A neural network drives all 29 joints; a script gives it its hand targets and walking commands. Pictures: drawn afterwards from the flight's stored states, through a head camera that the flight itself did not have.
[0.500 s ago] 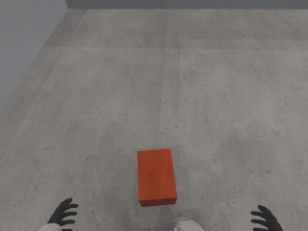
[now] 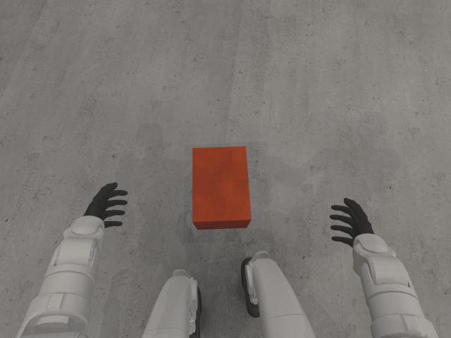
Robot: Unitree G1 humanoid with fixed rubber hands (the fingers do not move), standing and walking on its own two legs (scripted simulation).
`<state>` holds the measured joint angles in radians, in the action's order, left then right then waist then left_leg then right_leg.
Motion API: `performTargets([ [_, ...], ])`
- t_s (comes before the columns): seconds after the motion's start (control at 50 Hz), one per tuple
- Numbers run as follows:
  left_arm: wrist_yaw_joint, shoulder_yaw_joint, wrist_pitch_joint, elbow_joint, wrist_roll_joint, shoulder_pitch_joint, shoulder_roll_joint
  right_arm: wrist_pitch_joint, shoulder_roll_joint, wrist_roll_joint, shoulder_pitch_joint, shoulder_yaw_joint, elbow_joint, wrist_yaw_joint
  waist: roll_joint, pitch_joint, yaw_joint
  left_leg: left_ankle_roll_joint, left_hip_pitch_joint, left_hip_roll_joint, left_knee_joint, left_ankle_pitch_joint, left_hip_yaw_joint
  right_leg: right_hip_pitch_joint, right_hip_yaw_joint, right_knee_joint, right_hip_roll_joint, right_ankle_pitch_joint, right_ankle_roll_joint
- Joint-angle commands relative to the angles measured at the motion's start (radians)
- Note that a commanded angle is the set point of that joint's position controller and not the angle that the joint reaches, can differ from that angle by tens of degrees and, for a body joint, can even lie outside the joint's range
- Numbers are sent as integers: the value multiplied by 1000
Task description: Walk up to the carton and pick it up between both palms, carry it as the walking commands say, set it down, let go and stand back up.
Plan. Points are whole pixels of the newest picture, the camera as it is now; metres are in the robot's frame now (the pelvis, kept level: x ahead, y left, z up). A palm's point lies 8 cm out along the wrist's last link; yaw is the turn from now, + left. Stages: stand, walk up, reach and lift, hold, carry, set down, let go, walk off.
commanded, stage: reach and lift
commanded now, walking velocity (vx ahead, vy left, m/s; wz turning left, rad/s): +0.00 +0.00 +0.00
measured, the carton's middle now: (220, 189) +0.52 -0.02 -0.60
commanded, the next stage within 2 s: none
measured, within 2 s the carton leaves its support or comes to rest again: neither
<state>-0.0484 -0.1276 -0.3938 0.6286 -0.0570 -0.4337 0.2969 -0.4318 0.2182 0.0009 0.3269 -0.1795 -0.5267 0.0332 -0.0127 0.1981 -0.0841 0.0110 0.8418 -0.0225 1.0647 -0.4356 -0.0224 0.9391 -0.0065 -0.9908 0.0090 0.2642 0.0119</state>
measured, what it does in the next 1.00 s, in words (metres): stands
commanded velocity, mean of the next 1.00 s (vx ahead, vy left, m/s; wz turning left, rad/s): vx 0.00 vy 0.00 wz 0.00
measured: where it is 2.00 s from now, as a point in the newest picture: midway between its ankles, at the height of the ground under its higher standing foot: (223, 311)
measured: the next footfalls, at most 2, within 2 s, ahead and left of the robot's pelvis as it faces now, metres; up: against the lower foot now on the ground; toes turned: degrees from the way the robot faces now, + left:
none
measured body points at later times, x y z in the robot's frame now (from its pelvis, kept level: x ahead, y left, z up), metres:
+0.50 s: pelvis +0.00 +0.00 -0.03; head +0.27 -0.02 +0.33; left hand +0.46 +0.19 -0.14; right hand +0.43 -0.24 -0.14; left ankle +0.05 +0.13 -0.66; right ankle +0.12 -0.11 -0.66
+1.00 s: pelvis +0.00 +0.00 -0.03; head +0.38 -0.02 +0.19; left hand +0.54 +0.15 -0.21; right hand +0.50 -0.23 -0.21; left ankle +0.05 +0.13 -0.66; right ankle +0.12 -0.11 -0.66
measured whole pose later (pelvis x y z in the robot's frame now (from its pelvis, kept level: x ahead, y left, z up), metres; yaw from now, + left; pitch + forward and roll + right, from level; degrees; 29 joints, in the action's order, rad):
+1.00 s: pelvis +0.00 +0.00 -0.03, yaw +3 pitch +31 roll +2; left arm 0.11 -0.18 -0.27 0.54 0.08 -1.20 0.31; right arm -0.28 0.26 0.04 1.15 -0.34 -0.48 0.04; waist -0.02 0.53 -0.10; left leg 0.01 1.29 -0.07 1.14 -0.40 -0.03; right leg 1.38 -0.01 -1.08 -0.03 0.24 0.01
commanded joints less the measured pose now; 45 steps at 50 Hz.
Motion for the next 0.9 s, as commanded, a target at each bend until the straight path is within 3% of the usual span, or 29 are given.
performTargets([
  [0.0, 20, -72, 12, -163, 10, -249, 205, 14, 162, 5, 254, -34, 190, 16, 8, -802, 25, -27, 35, -15, -237, -32, 35, -584, -6, 97, 5, -13, -19],
  [0.02, 22, -64, 4, -127, 13, -299, 217, 9, 153, 3, 287, -29, 164, 17, 35, -769, 6, -32, 67, -15, -225, -52, 32, -543, -8, 111, 5, 26, -23],
  [0.04, 21, -68, 4, -136, 14, -340, 216, 2, 153, 15, 329, -42, 143, 20, 3, -786, 20, -29, 72, -13, -224, -61, 39, -544, -16, 114, -2, 50, -20],
  [0.08, 24, -76, 12, -163, 20, -429, 233, 4, 165, 27, 424, -43, 155, 24, 8, -837, 21, -25, 97, -14, -214, -56, 46, -542, -26, 115, -7, 58, -19],
  [0.1, 26, -79, 9, -150, 26, -416, 234, 7, 174, 17, 402, -51, 157, 29, 35, -876, 4, -28, 70, -11, -211, -49, 37, -546, -23, 102, -2, 31, -25],
  [0.12, 29, -75, 11, -144, 31, -461, 232, 10, 184, 33, 480, -45, 145, 28, 3, -908, 34, -23, 89, -14, -207, -35, 44, -547, -21, 95, -6, 29, -19],
  [0.14, 30, -79, 15, -135, 37, -475, 233, 14, 184, 25, 499, -50, 142, 29, 30, -915, 18, -22, 91, -16, -197, -35, 48, -536, -25, 89, -4, 24, -25],
  [0.2, 32, -96, 28, -92, 29, -521, 271, 18, 176, 31, 554, -41, 119, 42, 32, -957, 26, -20, 146, -22, -186, -40, 49, -544, -35, 79, -9, 24, -29],
  [0.28, 33, -69, 54, -96, 67, -629, 245, 45, 175, 50, 648, -55, 94, 43, 14, -1041, 1, 1, 172, -29, -175, -24, 53, -509, -23, 57, 1, -16, -26],
  [0.3, 34, -54, 62, -124, 76, -659, 248, 60, 178, 59, 653, -76, 86, 45, -15, -1099, -16, 7, 153, -29, -167, -15, 48, -506, -28, 49, 2, -38, -22],
  [0.36, 40, -67, 95, -92, 82, -710, 248, 96, 168, 63, 734, -58, 90, 44, -18, -1158, 5, 11, 208, -42, -147, 25, 57, -493, -32, 20, 11, -125, -30],
  [0.48, 54, -78, 160, -63, 92, -774, 204, 176, 149, 43, 812, -99, 57, 35, -20, -1292, -8, 23, 271, -65, -128, 163, 65, -499, -15, -30, 26, -346, -37],
  [0.5, 55, -100, 166, -14, 89, -730, 193, 187, 142, 33, 793, -95, 46, 31, 7, -1298, 4, 25, 282, -64, -135, 189, 63, -520, -9, -34, 26, -385, -41],
  [0.54, 60, -110, 197, -70, 84, -788, 181, 214, 133, 37, 844, -106, 55, 25, -9, -1343, 29, 26, 319, -69, -118, 233, 74, -527, -26, -51, 18, -458, -31],
  [0.56, 65, -115, 208, -57, 81, -794, 184, 227, 157, 12, 840, -125, 45, 24, -2, -1379, 8, 27, 311, -72, -120, 268, 72, -538, -16, -55, 21, -495, -36],
  [0.58, 67, -119, 221, -51, 83, -817, 167, 236, 125, 29, 852, -114, 18, 21, -7, -1389, 34, 30, 332, -75, -107, 301, 76, -531, -27, -58, 18, -525, -31],
  [0.6, 74, -112, 227, -63, 95, -860, 155, 250, 151, 10, 883, -140, 10, 16, 7, -1416, 1, 30, 322, -76, -102, 331, 65, -522, -18, -71, 22, -560, -32],
  [0.62, 80, -129, 241, -33, 76, -867, 167, 262, 160, 13, 915, -138, 9, 15, -20, -1436, 34, 32, 320, -76, -87, 356, 69, -502, -21, -80, 22, -571, -28],
  [0.64, 86, -110, 247, -76, 99, -902, 157, 274, 163, 4, 915, -159, 13, 11, -2, -1497, -13, 28, 291, -78, -83, 385, 54, -499, -6, -87, 24, -597, -31],
  [0.66, 91, -110, 253, -77, 95, -914, 152, 278, 154, 23, 928, -143, -4, 6, -19, -1528, 18, 32, 248, -81, -68, 431, 61, -481, -6, -87, 24, -617, -26],
  [0.68, 101, -93, 254, -93, 104, -911, 132, 288, 183, 10, 905, -166, -14, 0, -37, -1579, -18, 39, 185, -75, -66, 488, 42, -462, 4, -90, 28, -636, -20],
  [0.7, 109, -96, 254, -89, 94, -879, 141, 291, 194, 10, 879, -171, -22, -1, -48, -1646, -3, 45, 136, -79, -56, 549, 46, -471, 7, -101, 36, -675, -16],
  [0.72, 111, -80, 245, -97, 112, -908, 119, 293, 199, 6, 904, -186, -4, -6, -43, -1695, -44, 43, 100, -79, -65, 579, 27, -483, 19, -91, 35, -694, -17],
  [0.76, 117, -79, 229, -165, 120, -979, 124, 281, 227, 17, 960, -184, 59, -3, -59, -1797, -45, 44, 76, -97, -38, 526, 61, -565, 0, -94, 33, -723, -11],
  [0.78, 123, -87, 218, -193, 113, -999, 135, 271, 242, 0, 981, -195, 88, -3, -33, -1875, -46, 38, 61, -98, -42, 526, 57, -630, 13, -120, 35, -740, -11],
  [0.82, 142, -93, 191, -293, 119, -1046, 156, 243, 252, 15, 1020, -187, 163, -1, -33, -2037, -47, 38, -40, -94, -24, 621, 47, -730, 6, -146, 38, -816, -10],
  [0.84, 147, -98, 176, -319, 131, -1066, 146, 227, 259, 32, 1051, -156, 192, -1, -57, -2112, -24, 40, -90, -103, 1, 630, 56, -779, -12, -152, 40, -822, -5],
  [0.86, 157, -110, 167, -324, 131, -1056, 160, 219, 234, 45, 1042, -169, 228, 4, -17, -2161, -52, 36, -78, -92, 10, 698, 48, -852, -11, -175, 42, -924, 5],
  [0.88, 160, -124, 177, -328, 138, -1019, 170, 222, 184, 49, 1026, -173, 289, 13, 58, -2119, -35, 37, 208, -81, -12, 641, 74, -1043, -46, -206, 10, -1127, 32],
])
